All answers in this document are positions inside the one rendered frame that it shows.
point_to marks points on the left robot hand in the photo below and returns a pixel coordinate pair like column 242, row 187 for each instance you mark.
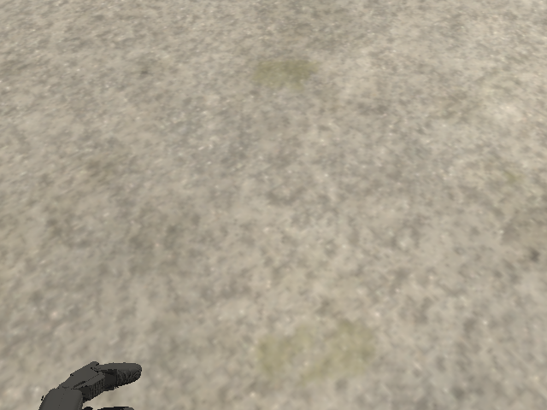
column 88, row 382

